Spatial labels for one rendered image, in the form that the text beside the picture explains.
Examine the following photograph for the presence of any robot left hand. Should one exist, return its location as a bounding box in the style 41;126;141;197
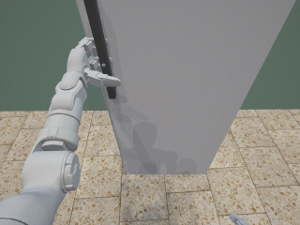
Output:
67;37;121;88

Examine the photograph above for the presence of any fridge door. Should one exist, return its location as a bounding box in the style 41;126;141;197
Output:
77;0;296;174

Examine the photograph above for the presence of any robot right hand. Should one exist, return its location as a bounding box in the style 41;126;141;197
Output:
229;213;249;225

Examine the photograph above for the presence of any handle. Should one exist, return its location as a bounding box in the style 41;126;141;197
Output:
83;0;117;99

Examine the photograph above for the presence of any robot left forearm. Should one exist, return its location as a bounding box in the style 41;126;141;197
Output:
21;71;88;189

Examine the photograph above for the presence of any left robot upper arm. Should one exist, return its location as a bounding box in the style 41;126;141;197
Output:
0;150;81;225

